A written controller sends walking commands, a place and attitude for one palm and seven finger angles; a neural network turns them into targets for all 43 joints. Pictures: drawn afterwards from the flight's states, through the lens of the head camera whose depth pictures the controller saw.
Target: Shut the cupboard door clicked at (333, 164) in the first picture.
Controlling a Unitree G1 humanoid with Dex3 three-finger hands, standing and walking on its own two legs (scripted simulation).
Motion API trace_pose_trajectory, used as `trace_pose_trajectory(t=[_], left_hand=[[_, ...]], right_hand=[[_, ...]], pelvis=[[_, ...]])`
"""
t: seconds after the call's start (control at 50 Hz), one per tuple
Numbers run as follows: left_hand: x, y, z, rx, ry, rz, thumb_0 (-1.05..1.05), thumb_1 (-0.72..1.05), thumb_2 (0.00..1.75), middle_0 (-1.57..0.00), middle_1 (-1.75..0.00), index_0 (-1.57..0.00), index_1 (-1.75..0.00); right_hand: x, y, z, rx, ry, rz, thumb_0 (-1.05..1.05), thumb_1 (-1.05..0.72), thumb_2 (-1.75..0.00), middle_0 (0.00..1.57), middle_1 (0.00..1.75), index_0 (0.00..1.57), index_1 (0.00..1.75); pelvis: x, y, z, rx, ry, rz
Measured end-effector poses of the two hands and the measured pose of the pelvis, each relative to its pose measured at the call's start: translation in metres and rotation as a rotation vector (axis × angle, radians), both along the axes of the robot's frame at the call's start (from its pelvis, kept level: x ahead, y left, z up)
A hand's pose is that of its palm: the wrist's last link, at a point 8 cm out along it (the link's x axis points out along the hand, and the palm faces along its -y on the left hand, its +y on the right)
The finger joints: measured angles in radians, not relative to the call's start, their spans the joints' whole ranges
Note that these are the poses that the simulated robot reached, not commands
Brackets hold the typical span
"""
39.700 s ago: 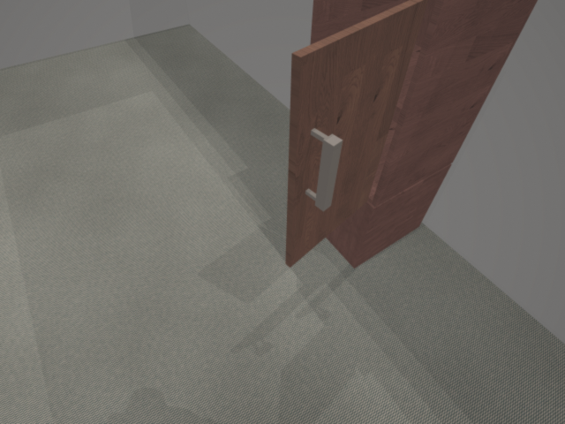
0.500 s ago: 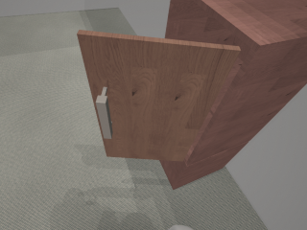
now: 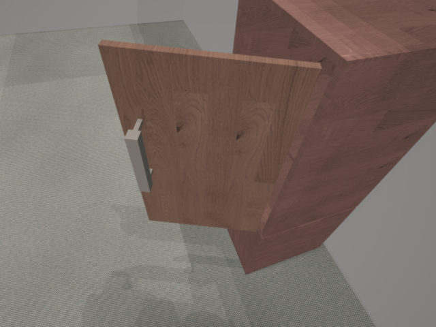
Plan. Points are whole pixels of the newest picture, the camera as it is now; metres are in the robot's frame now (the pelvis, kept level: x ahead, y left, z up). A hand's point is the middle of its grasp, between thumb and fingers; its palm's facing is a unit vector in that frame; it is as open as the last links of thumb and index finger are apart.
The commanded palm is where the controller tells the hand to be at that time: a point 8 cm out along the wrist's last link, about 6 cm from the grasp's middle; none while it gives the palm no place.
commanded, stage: come to a stop and stand still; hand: left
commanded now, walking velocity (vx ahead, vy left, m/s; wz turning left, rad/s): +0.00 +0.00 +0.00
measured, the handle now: (142, 157) +0.44 +0.20 +0.02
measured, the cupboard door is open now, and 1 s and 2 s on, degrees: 65 65 65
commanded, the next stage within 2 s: look again from close up in 0.44 s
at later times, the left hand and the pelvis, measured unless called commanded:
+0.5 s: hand out of the picture +0.00 +0.20 -0.15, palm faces -0.01 -0.96 -0.27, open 7.3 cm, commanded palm none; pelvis +0.00 +0.02 +0.01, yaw -2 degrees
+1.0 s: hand out of the picture +0.04 +0.14 -0.15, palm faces -0.01 -0.97 -0.24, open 7.3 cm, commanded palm none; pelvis +0.04 -0.03 +0.02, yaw -1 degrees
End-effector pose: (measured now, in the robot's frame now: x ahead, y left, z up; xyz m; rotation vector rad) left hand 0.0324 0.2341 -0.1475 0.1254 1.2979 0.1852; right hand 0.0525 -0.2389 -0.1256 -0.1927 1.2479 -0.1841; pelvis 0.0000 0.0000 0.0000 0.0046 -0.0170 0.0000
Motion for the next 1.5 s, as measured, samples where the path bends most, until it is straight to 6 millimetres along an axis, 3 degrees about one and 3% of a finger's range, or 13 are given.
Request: trace_pose_trajectory(t=[0.18,0.36,0.6,0.74,0.98,1.26,1.38,1.5], left_hand=[[-0.026,0.02,0.009,0.037,0.031,-0.044,0.0,0.91,0.9,-0.2,-0.3,-0.2,-0.3],[-0.04,0.029,0.03,0.078,0.068,-0.048,0.0,0.91,0.9,-0.2,-0.3,-0.2,-0.3],[-0.03,0.001,0.031,0.05,0.12,-0.06,0.0,0.91,0.9,-0.2,-0.3,-0.2,-0.3],[-0.013,-0.021,0.028,0.034,0.126,-0.065,0.0,0.92,0.9,-0.2,-0.3,-0.2,-0.3],[0.009,-0.041,0.028,0.043,0.119,-0.052,0.01,0.93,0.9,-0.2,-0.3,-0.2,-0.3],[0.019,-0.062,0.028,0.044,0.119,-0.028,0.01,0.93,0.9,-0.2,-0.3,-0.2,-0.3],[0.025,-0.059,0.027,0.066,0.088,-0.017,0.0,0.92,0.9,-0.2,-0.3,-0.2,-0.3],[0.023,-0.041,0.027,0.074,0.054,-0.002,0.0,0.91,0.9,-0.2,-0.3,-0.2,-0.3]], right_hand=[[0.009,0.029,-0.009,0.053,-0.109,0.03,0.01,-0.91,-0.9,0.2,0.3,0.2,0.3],[-0.003,0.03,-0.011,0.082,-0.089,0.016,0.0,-0.93,-0.9,0.2,0.3,0.2,0.3],[-0.048,0.023,-0.017,0.105,0.096,-0.016,0.01,-0.91,-0.9,0.2,0.3,0.2,0.3],[-0.056,0.019,-0.017,0.123,0.163,-0.034,0.01,-0.91,-0.9,0.2,0.3,0.2,0.3],[-0.031,0.0,-0.018,0.124,0.167,-0.03,0.01,-0.91,-0.9,0.2,0.3,0.2,0.3],[0.002,-0.031,-0.015,0.091,0.149,-0.014,0.01,-0.91,-0.9,0.2,0.3,0.2,0.3],[0.017,-0.042,-0.019,0.077,0.119,-0.007,0.01,-0.91,-0.9,0.2,0.3,0.2,0.3],[0.033,-0.045,-0.011,0.038,0.076,0.011,0.01,-0.91,-0.9,0.2,0.3,0.2,0.3]], pelvis=[[-0.007,0.019,-0.003,-0.015,-0.009,-0.008],[-0.004,0.023,0.007,0.001,-0.004,-0.024],[0.008,0.008,0.013,0.016,0.016,-0.024],[0.018,-0.006,0.014,0.018,0.02,-0.02],[0.036,-0.03,0.015,0.018,0.022,-0.012],[0.051,-0.052,0.015,0.021,0.029,-0.004],[0.045,-0.054,0.011,0.022,0.027,0.0],[0.032,-0.043,0.012,0.034,0.021,0.011]])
